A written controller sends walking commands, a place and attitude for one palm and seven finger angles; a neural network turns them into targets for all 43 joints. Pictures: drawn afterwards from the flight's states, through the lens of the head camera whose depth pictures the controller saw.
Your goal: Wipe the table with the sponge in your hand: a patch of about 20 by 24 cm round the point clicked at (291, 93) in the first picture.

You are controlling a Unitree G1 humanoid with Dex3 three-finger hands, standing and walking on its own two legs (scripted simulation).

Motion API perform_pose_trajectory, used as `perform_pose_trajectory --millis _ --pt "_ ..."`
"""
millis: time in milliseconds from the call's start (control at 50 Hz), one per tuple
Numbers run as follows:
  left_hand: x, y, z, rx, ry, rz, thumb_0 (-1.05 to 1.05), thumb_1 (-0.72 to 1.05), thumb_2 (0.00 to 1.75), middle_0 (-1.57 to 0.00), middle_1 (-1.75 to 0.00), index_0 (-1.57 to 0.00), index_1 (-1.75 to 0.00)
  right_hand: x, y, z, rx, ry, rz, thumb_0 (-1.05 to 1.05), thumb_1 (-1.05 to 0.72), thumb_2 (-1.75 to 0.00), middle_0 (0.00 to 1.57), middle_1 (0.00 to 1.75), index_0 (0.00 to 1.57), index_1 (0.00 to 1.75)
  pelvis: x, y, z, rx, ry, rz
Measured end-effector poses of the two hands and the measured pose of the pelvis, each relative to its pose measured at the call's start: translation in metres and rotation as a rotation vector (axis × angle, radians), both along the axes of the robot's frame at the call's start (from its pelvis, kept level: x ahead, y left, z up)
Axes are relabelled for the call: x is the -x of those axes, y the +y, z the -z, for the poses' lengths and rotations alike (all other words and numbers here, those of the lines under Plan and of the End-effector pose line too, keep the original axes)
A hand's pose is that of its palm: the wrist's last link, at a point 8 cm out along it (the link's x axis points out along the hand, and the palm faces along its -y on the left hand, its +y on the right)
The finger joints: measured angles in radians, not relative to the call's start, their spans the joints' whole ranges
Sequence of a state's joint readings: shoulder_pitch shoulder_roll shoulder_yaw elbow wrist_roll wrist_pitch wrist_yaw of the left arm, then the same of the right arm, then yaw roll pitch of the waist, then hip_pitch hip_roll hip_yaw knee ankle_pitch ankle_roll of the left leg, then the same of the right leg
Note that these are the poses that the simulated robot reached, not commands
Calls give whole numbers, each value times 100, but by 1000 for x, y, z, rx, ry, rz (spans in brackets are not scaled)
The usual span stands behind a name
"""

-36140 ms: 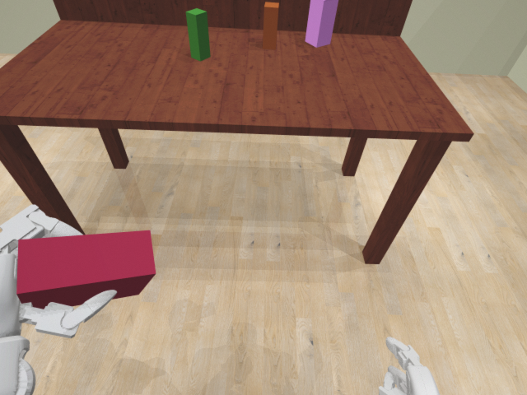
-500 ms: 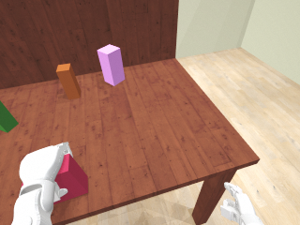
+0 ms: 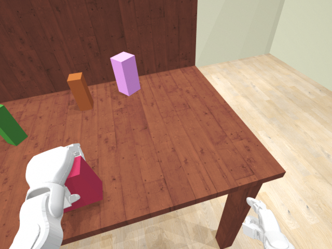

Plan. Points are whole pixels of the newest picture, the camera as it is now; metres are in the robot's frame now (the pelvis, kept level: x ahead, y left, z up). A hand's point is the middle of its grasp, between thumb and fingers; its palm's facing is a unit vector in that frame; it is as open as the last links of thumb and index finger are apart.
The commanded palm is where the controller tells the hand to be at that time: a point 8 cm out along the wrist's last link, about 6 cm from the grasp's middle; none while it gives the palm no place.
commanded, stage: lift the sponge slowly off the table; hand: left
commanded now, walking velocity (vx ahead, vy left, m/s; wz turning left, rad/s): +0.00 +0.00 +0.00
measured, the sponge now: (74, 189) +0.21 +0.27 +0.05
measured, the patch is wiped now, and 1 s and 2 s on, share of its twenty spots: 1.00 1.00 1.00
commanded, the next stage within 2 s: bring the sponge back beside the body in 0.90 s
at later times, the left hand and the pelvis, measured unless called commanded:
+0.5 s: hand (61, 170) +0.21 +0.27 +0.13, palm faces +0.09 -0.10 -0.99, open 9.4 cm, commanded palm +0.19 +0.27 +0.20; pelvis -0.01 -0.01 +0.00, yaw +1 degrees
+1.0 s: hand (58, 158) +0.23 +0.28 +0.15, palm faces +0.16 -0.13 -0.98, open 9.4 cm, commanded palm +0.18 +0.27 +0.22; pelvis -0.01 -0.01 +0.00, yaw +0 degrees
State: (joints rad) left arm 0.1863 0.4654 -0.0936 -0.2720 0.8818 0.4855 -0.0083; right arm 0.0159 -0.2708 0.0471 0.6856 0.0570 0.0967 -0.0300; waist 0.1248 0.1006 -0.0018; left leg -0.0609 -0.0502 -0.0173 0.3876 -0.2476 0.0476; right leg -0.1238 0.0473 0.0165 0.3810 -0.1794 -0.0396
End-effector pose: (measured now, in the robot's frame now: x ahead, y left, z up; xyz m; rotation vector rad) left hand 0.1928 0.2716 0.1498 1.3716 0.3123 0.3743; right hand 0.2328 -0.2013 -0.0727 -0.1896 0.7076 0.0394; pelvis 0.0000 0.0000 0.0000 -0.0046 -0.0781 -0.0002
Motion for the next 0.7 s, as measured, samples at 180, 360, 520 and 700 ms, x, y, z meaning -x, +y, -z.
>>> perform_pose_trajectory --millis 180,360,520,700 --pt "-6 0 -12 -57 -16 6 -1 -48 112 -80 -142 -82 -140 0 -2 -1 -3 -11 -12 2 -91 -90 20 30 18 29 3 -9 0 -5 1 1" --pt "-2 4 -25 -36 -15 -29 -1 -48 112 -80 -143 -82 -140 -1 -7 -1 -11 -27 -21 2 -91 -90 20 30 21 31 4 -13 1 -5 6 -7" --pt "1 -2 -30 -59 -20 17 -1 -48 112 -80 -142 -82 -140 0 -7 0 0 -35 -27 2 -91 -90 20 30 20 31 6 -14 2 -6 0 -11" --pt "-7 2 -50 -60 -83 1 -1 -48 112 -80 -142 -82 -140 1 -5 -1 -13 -44 -17 2 -91 -90 20 30 19 30 9 -13 1 -7 4 -6"
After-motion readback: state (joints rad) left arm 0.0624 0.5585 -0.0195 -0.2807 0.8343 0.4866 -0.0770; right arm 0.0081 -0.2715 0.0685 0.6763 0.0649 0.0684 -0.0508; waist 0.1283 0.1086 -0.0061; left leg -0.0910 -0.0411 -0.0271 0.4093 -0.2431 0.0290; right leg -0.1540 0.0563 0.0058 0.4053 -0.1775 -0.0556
